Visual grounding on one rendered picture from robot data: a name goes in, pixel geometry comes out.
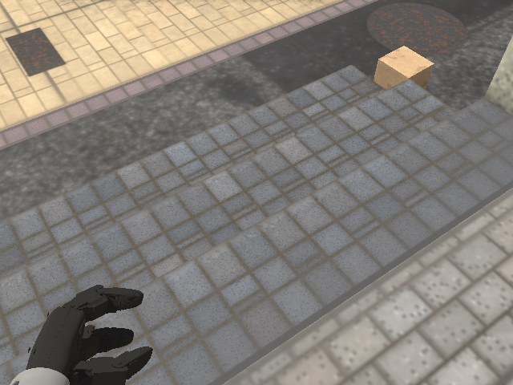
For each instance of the left robot hand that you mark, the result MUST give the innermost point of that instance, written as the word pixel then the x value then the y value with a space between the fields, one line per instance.
pixel 65 344

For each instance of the robot left forearm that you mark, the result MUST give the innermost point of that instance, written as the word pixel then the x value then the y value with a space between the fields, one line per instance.
pixel 40 376

